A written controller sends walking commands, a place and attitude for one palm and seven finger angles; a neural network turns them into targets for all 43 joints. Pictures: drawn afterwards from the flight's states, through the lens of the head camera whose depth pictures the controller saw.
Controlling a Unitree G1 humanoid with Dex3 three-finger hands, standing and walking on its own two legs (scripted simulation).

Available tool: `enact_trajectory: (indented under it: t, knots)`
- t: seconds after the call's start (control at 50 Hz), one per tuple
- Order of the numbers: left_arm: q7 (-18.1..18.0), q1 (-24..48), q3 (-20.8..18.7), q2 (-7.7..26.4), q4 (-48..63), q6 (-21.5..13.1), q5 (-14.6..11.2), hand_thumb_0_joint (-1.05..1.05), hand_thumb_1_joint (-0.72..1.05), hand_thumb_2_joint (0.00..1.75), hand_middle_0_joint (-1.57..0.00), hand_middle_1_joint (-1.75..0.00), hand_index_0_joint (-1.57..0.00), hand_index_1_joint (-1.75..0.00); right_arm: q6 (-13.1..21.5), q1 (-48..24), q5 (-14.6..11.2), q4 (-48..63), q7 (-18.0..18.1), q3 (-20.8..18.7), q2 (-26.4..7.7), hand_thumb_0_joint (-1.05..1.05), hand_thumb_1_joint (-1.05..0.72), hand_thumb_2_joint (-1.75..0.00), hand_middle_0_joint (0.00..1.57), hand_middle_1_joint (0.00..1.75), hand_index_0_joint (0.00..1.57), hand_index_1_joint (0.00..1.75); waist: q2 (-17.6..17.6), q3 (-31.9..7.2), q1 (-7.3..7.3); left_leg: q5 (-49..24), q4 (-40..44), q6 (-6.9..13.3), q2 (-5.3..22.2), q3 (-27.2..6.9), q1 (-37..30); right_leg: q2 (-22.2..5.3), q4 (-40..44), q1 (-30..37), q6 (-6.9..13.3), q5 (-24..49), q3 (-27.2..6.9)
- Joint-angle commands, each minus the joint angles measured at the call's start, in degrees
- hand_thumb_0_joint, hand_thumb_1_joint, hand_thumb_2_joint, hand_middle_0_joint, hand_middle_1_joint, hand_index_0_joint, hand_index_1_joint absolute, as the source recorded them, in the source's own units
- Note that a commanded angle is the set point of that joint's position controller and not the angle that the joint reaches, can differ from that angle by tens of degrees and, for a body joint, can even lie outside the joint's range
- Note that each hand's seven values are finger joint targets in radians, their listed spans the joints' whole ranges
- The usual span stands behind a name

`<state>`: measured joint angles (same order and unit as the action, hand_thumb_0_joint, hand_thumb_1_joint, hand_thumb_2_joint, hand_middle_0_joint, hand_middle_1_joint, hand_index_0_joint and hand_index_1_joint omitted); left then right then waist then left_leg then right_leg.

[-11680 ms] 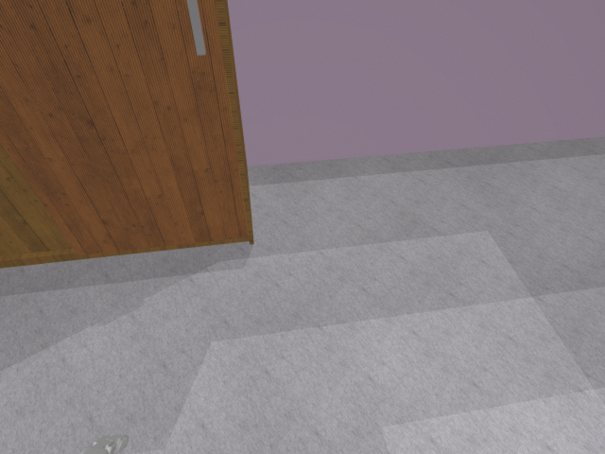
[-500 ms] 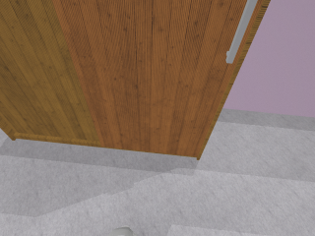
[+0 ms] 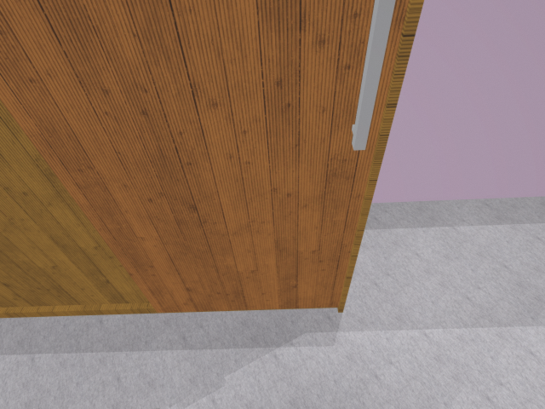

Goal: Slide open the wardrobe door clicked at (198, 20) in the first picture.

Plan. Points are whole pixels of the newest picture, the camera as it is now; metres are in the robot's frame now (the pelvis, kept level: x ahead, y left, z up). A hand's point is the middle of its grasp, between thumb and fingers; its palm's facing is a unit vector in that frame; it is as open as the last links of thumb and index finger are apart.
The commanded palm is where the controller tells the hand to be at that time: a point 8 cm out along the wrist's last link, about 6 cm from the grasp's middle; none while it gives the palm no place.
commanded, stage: take the last steps up to it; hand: right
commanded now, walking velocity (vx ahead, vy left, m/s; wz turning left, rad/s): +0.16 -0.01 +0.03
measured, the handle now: (370, 61) +0.56 -0.15 +0.24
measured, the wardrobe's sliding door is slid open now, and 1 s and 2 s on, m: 0.00 0.00 0.00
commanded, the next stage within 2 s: come to a stop and stand still in 0.02 s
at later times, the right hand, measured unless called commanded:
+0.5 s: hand out of the picture +0.14 -0.17 -0.16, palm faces -0.01 +0.97 -0.24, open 7.3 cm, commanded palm none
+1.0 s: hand out of the picture +0.04 -0.18 -0.16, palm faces +0.02 +0.98 -0.19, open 7.4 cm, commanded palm none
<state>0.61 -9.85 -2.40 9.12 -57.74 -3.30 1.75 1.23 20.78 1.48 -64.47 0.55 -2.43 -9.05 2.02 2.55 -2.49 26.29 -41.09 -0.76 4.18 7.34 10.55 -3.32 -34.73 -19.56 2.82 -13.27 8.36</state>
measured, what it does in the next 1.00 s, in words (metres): steps on the spot: left foot, then right foot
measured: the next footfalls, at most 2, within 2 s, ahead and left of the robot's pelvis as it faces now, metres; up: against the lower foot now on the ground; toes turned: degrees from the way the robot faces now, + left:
left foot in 0.40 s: +0.09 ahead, +0.11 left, +0.00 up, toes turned +2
right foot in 0.70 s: +0.06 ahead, -0.12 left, +0.00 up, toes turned -3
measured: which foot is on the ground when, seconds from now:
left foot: up 0.00-0.38, down 0.40-1.00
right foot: down 0.00-0.44, up 0.46-0.68, down 0.70-1.00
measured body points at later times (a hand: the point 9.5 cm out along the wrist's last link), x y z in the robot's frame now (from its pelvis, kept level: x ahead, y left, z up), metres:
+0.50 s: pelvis +0.07 +0.01 +0.00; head +0.09 +0.02 +0.45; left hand +0.05 +0.21 -0.17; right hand +0.14 -0.22 -0.14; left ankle +0.11 +0.13 -0.73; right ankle +0.05 -0.09 -0.71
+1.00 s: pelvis +0.05 -0.01 +0.01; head +0.05 -0.01 +0.46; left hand +0.05 +0.21 -0.15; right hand +0.04 -0.24 -0.15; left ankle +0.05 +0.11 -0.73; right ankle +0.02 -0.12 -0.73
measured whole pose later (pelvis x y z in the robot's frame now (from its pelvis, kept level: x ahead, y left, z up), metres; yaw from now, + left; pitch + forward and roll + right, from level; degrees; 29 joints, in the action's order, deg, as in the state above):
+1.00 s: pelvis +0.05 -0.01 +0.01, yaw +1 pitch -2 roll +0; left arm -2.6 -15.1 -1.2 8.1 -64.2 -0.6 0.6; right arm -0.3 15.6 0.7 -65.4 1.6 -0.7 -8.7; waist -0.1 2.5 -0.2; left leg 14.1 -26.5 -0.2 1.5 2.5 10.5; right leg -0.7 -25.2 -6.6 0.4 -16.6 4.2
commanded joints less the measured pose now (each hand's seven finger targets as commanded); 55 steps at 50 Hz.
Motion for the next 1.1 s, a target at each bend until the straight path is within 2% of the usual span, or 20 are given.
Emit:
enact_trajectory:
  t: [0.0,0.06,0.1,0.16,0.24,0.32,0.36,0.4,0.42,0.44,0.48,0.56,0.64,0.68,0.7,0.76,0.86,0.94,1.06,1.08]
  knots:
    - [-1.9,-13.8,-1.6,9.1,-1.7,0.4,-0.6,0.0,0.9,0.9,-0.2,-0.3,-0.2,-0.3,1.3,-5.8,-0.2,5.8,-0.1,-0.8,-4.3,0.0,-0.9,-0.9,0.2,0.3,0.2,0.3,-10.2,-0.1,6.12,1.9,-26.5,1.5,2.2,-5.0,25.7,-19.8,21.2,16.2,7.8,3.9,-24.2]
    - [-2.0,-9.7,-0.7,5.4,-1.0,-0.7,-0.6,0.0,0.9,0.9,-0.2,-0.3,-0.2,-0.3,0.3,-2.2,0.2,3.9,-0.4,-0.7,-1.8,0.0,-0.9,-0.9,0.2,0.3,0.2,0.3,-7.4,0.0,2.88,-6.3,-24.6,0.1,3.1,-5.1,20.4,-14.3,23.2,10.6,5.3,9.5,-13.3]
    - [-2.2,-9.4,-0.6,4.7,-1.1,-0.9,-0.8,0.0,0.9,0.9,-0.2,-0.3,-0.2,-0.3,-0.4,-1.1,0.3,3.6,-0.3,-0.7,-1.7,0.0,-0.9,-0.9,0.2,0.3,0.2,0.3,-6.6,0.2,1.98,-8.8,-22.6,-0.4,3.1,-5.0,19.6,-13.2,23.8,9.6,5.6,12.5,-11.6]
    - [-2.8,-8.6,0.2,4.5,-1.7,-0.7,-0.8,0.0,0.9,0.9,-0.2,-0.3,-0.2,-0.3,-1.4,-1.0,-0.3,3.3,0.7,0.0,-0.2,0.0,-0.9,-0.9,0.2,0.3,0.2,0.3,-4.5,-1.5,0.96,-10.6,-14.1,-1.8,2.5,-5.9,15.4,-12.8,20.4,10.9,5.8,32.3,-8.0]
    - [-3.1,-8.3,-0.2,5.5,-3.4,0.8,-0.8,0.0,0.9,0.9,-0.2,-0.3,-0.2,-0.3,-2.1,-3.6,-0.6,3.8,1.6,0.5,-1.2,0.0,-0.9,-0.9,0.2,0.3,0.2,0.3,-8.0,-1.7,1.99,-8.4,-0.9,-1.7,1.0,-3.9,9.4,-13.4,15.9,13.1,5.7,40.7,-6.9]
    - [-3.2,-8.3,-1.2,5.5,-4.2,2.6,-0.9,0.0,0.9,0.9,-0.2,-0.3,-0.2,-0.3,-2.5,-4.0,-0.4,4.7,1.9,-0.2,-3.6,0.0,-0.9,-0.9,0.2,0.3,0.2,0.3,-9.2,1.9,1.49,-12.1,7.6,-1.0,0.4,-3.0,5.0,-12.7,13.0,9.6,4.5,33.8,-8.4]
    - [-3.0,-8.1,-1.6,4.8,-3.7,3.1,-1.1,0.0,0.9,0.9,-0.2,-0.3,-0.2,-0.3,-1.9,-2.7,-0.2,4.7,2.1,-0.6,-5.5,0.0,-0.9,-0.9,0.2,0.3,0.2,0.3,-5.5,0.9,0.92,-27.3,13.8,-0.1,2.3,-5.2,0.9,-9.0,8.1,7.5,1.0,24.6,-6.5]
    - [-2.3,-10.7,-1.8,2.1,-3.1,3.7,-1.5,0.0,0.9,0.9,-0.2,-0.3,-0.2,-0.3,-1.5,-3.7,0.0,5.8,2.2,-1.0,-9.0,0.0,-0.9,-0.9,0.2,0.3,0.2,0.3,1.5,-0.5,2.42,-50.0,12.8,4.8,12.2,-13.0,-1.8,-1.9,1.3,2.1,-2.5,5.2,-3.0]
    - [-2.3,-11.1,-1.6,0.5,-3.1,4.6,-1.6,0.0,0.9,0.9,-0.2,-0.3,-0.2,-0.3,-1.2,-3.4,-0.2,5.9,2.2,-1.5,-10.6,0.0,-0.9,-0.9,0.2,0.3,0.2,0.3,8.3,-3.4,2.33,-52.5,15.9,9.3,16.6,-17.2,-1.4,1.0,-4.3,2.3,-3.8,-7.6,-1.7]
    - [-2.4,-9.6,-1.8,0.8,-2.3,5.2,-1.5,0.0,0.9,0.9,-0.2,-0.3,-0.2,-0.3,-1.1,-3.3,-0.3,6.2,2.2,-1.7,-10.6,0.0,-0.9,-0.9,0.2,0.3,0.2,0.3,12.4,-4.5,1.14,-51.6,19.5,12.5,18.5,-19.2,0.6,1.9,-12.1,1.9,-4.0,-18.5,-3.2]
    - [-2.3,-8.4,-2.1,1.1,-2.0,5.7,-1.5,0.0,0.9,0.9,-0.2,-0.3,-0.2,-0.3,-1.4,-7.1,0.1,7.5,2.5,-2.0,-9.7,0.0,-0.9,-0.9,0.2,0.3,0.2,0.3,8.6,-3.9,1.75,-44.0,20.7,14.2,17.3,-18.2,2.5,1.9,-21.8,-0.5,-3.6,-19.2,-7.7]
    - [-1.8,-8.7,-1.6,0.7,-1.2,5.3,-1.3,0.0,0.9,0.9,-0.2,-0.3,-0.2,-0.3,-1.7,-9.3,0.6,9.2,2.5,-2.5,-9.8,0.0,-0.9,-0.9,0.2,0.3,0.2,0.3,8.1,-4.8,1.75,-31.3,21.3,11.2,13.9,-14.8,2.6,1.7,-15.0,0.4,-4.2,-16.1,-6.9]
    - [-1.7,-14.3,-0.5,0.8,-3.4,3.6,-1.2,0.0,0.9,0.9,-0.2,-0.3,-0.2,-0.3,-2.0,-10.1,-0.3,8.5,1.9,-2.0,-8.2,0.0,-0.9,-0.9,0.2,0.3,0.2,0.3,6.0,-5.8,3.84,-10.3,17.8,5.3,7.9,-11.9,8.8,2.0,11.0,14.4,-3.8,-2.7,-5.4]
    - [-2.0,-11.5,-0.9,6.1,-2.0,2.6,-0.3,0.0,0.9,0.9,-0.2,-0.3,-0.2,-0.3,-2.4,-9.8,-1.1,9.4,1.2,-0.7,-3.3,0.0,-0.9,-0.9,0.2,0.3,0.2,0.3,-12.2,-0.3,2.55,-5.8,10.4,-0.1,-0.3,-5.1,11.2,-10.3,22.7,6.4,0.5,-9.1,-20.9]
    - [-2.3,-7.3,-0.9,7.2,-1.4,2.4,-0.3,0.0,0.9,0.9,-0.2,-0.3,-0.2,-0.3,-2.8,-10.3,-0.4,8.7,1.1,-0.6,-3.4,0.0,-0.9,-0.9,0.2,0.3,0.2,0.3,-16.5,2.8,2.1,-5.5,6.1,-1.0,-0.7,-4.0,8.3,-13.7,27.2,-0.1,2.7,-15.8,-24.9]
    - [-2.9,-4.6,-0.3,6.3,-1.2,2.0,-0.3,0.0,0.9,0.9,-0.2,-0.3,-0.2,-0.3,-2.6,-8.5,-0.1,6.0,0.3,-0.2,-2.9,0.0,-0.9,-0.9,0.2,0.3,0.2,0.3,-11.2,6.2,1.2,-7.5,2.3,-0.5,-0.8,-5.9,7.6,-10.5,26.2,0.9,2.8,-7.9,-19.0]
    - [-3.5,-8.5,-0.1,5.9,-3.9,1.5,-1.0,0.0,0.9,0.9,-0.2,-0.3,-0.2,-0.3,-0.9,-4.2,-0.9,2.4,0.5,0.7,-3.3,0.0,-0.9,-0.9,0.2,0.3,0.2,0.3,-6.3,-0.1,1.97,-19.0,17.9,-0.7,-0.4,-5.8,2.4,-7.2,13.6,14.2,1.4,23.7,-12.2]
    - [-3.3,-9.2,0.2,4.3,-5.1,2.0,-1.4,0.0,0.9,0.9,-0.2,-0.3,-0.2,-0.3,-0.3,-2.6,-1.1,0.4,1.4,0.9,-5.0,0.0,-0.9,-0.9,0.2,0.3,0.2,0.3,1.8,-3.0,3.03,-36.2,16.9,1.7,3.0,-8.6,-2.4,-4.3,11.9,14.2,-2.4,19.7,-9.0]
    - [-3.1,-8.6,1.0,3.2,-6.7,2.4,-1.4,0.0,0.9,0.9,-0.2,-0.3,-0.2,-0.3,-0.8,-3.1,-1.2,0.0,1.6,1.3,-4.0,0.0,-0.9,-0.9,0.2,0.3,0.2,0.3,-1.7,2.3,2.7,-21.7,20.7,1.4,2.3,-9.6,0.8,-3.7,16.2,10.9,-2.3,5.8,-9.0]
    - [-2.4,-3.9,0.6,6.9,-2.7,1.7,-1.7,0.0,0.9,0.9,-0.2,-0.3,-0.2,-0.3,0.5,3.1,-0.1,-1.4,3.8,1.6,-6.2,0.0,-0.9,-0.9,0.2,0.3,0.2,0.3,2.5,2.1,0.2,-42.8,18.5,1.1,4.9,-11.8,0.5,-4.3,4.0,6.8,-3.2,9.2,-6.5]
